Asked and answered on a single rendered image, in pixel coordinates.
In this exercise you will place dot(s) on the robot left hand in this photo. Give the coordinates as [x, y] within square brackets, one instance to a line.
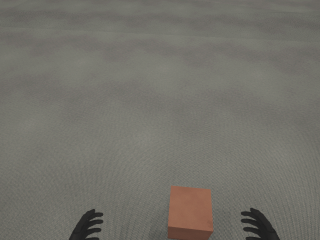
[81, 230]

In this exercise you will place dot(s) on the robot right hand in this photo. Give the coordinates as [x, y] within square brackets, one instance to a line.
[264, 227]

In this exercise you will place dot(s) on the carton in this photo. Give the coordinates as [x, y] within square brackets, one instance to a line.
[190, 213]

